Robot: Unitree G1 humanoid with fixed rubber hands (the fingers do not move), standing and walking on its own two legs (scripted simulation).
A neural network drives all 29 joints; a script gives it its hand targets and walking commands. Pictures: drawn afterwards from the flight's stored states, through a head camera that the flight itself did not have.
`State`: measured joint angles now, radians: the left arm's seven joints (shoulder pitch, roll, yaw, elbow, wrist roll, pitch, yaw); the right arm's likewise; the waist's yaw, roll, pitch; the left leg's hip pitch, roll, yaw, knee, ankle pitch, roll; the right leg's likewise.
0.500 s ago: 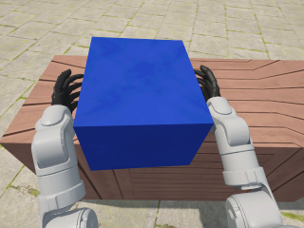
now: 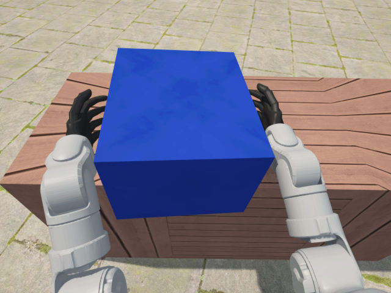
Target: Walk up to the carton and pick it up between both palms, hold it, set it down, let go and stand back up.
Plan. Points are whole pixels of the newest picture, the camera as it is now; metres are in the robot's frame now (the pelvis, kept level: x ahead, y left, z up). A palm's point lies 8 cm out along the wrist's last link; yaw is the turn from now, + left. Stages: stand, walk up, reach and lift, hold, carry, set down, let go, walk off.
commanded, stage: hold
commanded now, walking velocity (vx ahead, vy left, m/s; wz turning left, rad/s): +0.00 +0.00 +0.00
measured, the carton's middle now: (180, 128) +0.39 +0.00 +0.13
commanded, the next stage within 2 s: none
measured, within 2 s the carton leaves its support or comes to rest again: neither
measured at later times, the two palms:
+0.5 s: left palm (81, 137) +0.34 +0.17 +0.18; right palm (270, 125) +0.36 -0.17 +0.16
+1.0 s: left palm (81, 137) +0.34 +0.16 +0.18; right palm (270, 124) +0.35 -0.17 +0.17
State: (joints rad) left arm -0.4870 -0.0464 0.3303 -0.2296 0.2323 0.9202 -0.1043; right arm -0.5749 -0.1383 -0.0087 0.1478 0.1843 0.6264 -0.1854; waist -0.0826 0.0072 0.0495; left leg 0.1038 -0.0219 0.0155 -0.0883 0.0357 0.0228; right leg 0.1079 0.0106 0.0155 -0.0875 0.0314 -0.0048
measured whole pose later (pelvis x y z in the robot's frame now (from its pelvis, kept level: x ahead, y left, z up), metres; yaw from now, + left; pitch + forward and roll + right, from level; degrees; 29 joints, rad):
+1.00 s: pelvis +0.00 +0.00 +0.00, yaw +0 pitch -3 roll +0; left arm -0.49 -0.05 0.34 -0.21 0.23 0.91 -0.10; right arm -0.58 -0.14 -0.01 0.17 0.18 0.62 -0.18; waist -0.08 0.01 0.04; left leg 0.10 -0.02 0.02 -0.09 0.04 0.02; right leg 0.10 0.01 0.02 -0.08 0.03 0.00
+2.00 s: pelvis +0.00 +0.00 +0.00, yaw +0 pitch -2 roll +0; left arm -0.50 -0.04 0.33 -0.20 0.23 0.90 -0.11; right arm -0.58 -0.14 -0.01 0.16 0.17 0.62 -0.18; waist -0.08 0.02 0.03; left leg 0.09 -0.02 0.02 -0.09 0.04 0.02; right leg 0.09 0.01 0.01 -0.09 0.03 0.00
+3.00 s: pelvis +0.01 +0.01 +0.00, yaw +1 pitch +1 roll +0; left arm -0.55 -0.05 0.36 -0.05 0.25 0.79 -0.11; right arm -0.62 -0.10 -0.07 0.28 0.09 0.53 -0.14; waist -0.10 0.02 0.02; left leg 0.04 -0.03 0.01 -0.09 0.04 0.03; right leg 0.05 0.00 0.01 -0.09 0.03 0.00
